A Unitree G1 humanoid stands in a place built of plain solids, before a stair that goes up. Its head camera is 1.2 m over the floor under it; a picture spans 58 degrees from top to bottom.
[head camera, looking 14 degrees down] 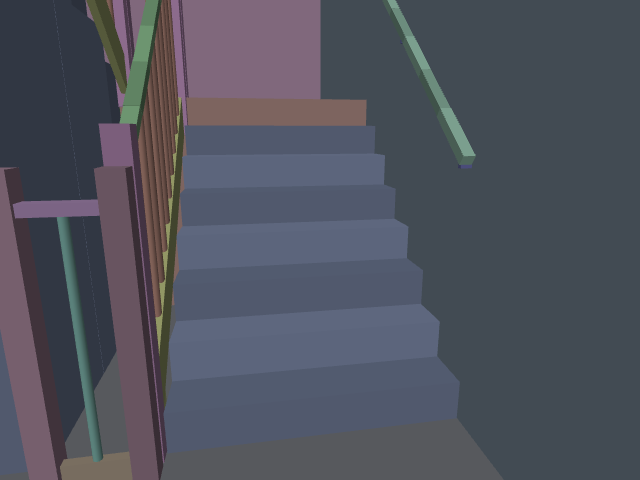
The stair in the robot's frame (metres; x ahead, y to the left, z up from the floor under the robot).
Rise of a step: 0.18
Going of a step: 0.22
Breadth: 1.20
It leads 10 degrees to the left of straight ahead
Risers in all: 8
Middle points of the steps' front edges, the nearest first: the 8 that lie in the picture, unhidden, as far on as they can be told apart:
1.52 0.00 0.18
1.74 0.04 0.35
1.95 0.08 0.53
2.17 0.11 0.71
2.38 0.15 0.89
2.60 0.19 1.06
2.81 0.23 1.24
3.03 0.27 1.42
